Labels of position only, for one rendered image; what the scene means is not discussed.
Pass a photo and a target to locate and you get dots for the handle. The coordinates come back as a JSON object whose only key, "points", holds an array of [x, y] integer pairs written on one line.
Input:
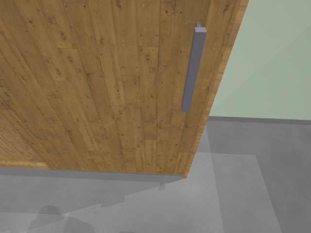
{"points": [[197, 45]]}

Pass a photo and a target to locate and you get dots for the wardrobe door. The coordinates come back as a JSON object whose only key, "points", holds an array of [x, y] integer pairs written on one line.
{"points": [[13, 147], [98, 84]]}

